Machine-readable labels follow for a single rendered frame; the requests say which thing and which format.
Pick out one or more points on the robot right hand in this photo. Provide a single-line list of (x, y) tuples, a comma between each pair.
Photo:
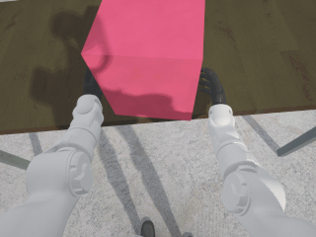
[(215, 91)]

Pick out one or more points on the right robot upper arm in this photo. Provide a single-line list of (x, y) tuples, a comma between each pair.
[(258, 202)]

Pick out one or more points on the left robot upper arm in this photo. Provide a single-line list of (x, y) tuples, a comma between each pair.
[(55, 182)]

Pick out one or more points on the left robot forearm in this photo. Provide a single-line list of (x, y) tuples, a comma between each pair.
[(84, 131)]

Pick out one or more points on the carton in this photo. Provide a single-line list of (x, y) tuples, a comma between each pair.
[(146, 56)]

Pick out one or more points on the left robot foot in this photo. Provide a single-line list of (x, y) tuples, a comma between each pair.
[(147, 229)]

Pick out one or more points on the robot left hand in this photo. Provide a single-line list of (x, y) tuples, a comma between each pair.
[(90, 85)]

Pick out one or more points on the right robot forearm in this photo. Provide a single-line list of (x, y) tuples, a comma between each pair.
[(229, 148)]

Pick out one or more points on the table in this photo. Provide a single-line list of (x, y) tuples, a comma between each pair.
[(263, 52)]

